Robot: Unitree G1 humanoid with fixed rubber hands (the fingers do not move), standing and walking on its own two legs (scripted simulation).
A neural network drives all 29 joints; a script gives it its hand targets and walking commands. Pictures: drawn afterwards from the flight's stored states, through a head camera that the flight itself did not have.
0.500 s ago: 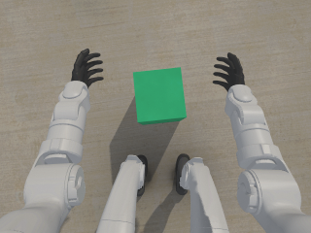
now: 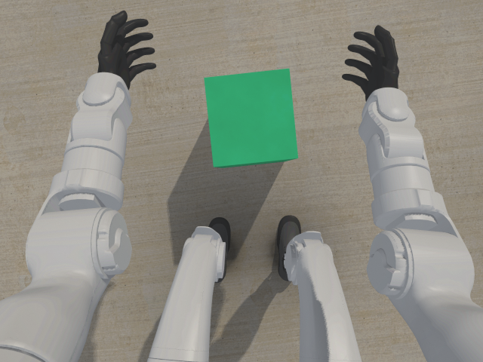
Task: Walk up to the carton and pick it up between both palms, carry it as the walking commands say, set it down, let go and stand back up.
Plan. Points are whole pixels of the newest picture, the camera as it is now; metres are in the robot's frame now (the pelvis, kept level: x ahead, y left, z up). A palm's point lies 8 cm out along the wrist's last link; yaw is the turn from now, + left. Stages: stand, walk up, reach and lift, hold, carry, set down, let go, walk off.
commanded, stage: reach and lift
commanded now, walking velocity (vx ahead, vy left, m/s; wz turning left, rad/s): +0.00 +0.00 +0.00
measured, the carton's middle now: (250, 126) +0.49 +0.02 -0.50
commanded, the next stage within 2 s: none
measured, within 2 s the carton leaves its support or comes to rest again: neither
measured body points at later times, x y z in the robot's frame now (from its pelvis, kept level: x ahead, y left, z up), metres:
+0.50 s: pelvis -0.04 -0.01 -0.15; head +0.35 +0.01 +0.07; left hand +0.50 +0.21 -0.32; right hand +0.51 -0.15 -0.33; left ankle +0.07 +0.10 -0.59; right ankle +0.09 -0.12 -0.59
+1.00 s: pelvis -0.05 +0.00 -0.25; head +0.33 +0.02 -0.03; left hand +0.50 +0.21 -0.46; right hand +0.52 -0.16 -0.44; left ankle +0.07 +0.11 -0.59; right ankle +0.09 -0.12 -0.59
